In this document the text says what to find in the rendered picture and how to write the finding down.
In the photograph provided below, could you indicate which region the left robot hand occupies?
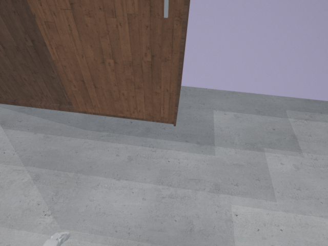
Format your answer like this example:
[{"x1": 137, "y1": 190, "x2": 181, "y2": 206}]
[{"x1": 42, "y1": 232, "x2": 70, "y2": 246}]

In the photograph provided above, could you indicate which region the wardrobe door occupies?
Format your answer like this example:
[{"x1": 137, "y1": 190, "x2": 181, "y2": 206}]
[
  {"x1": 27, "y1": 0, "x2": 184, "y2": 122},
  {"x1": 0, "y1": 0, "x2": 73, "y2": 106}
]

